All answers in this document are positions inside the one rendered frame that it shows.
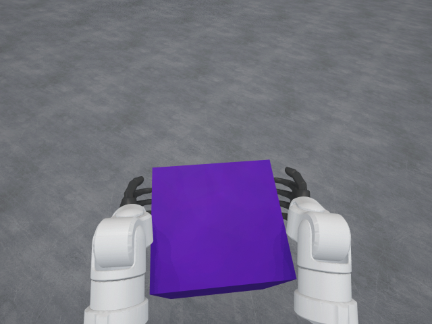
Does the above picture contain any right robot hand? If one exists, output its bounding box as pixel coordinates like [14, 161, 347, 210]
[274, 167, 310, 220]

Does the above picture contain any robot right forearm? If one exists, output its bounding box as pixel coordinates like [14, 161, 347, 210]
[286, 196, 358, 324]

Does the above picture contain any carton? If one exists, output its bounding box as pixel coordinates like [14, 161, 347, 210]
[150, 160, 296, 299]

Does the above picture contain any robot left forearm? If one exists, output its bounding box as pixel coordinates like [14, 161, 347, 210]
[84, 204, 153, 324]

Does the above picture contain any left robot hand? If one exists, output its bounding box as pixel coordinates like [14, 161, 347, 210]
[119, 176, 152, 214]

